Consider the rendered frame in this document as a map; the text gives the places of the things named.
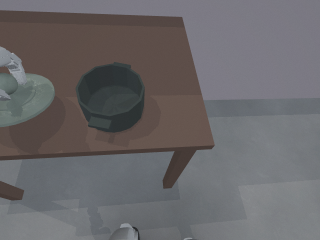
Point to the lid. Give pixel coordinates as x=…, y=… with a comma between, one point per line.
x=28, y=101

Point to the table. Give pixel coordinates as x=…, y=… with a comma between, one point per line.
x=62, y=46

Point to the pot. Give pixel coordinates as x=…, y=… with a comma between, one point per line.
x=111, y=97

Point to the left robot hand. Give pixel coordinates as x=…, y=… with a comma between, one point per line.
x=14, y=64

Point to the robot left thigh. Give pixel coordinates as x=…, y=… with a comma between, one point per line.
x=124, y=233

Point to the robot left shin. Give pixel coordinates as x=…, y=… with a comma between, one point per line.
x=126, y=225

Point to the knob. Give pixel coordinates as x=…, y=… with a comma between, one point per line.
x=8, y=83

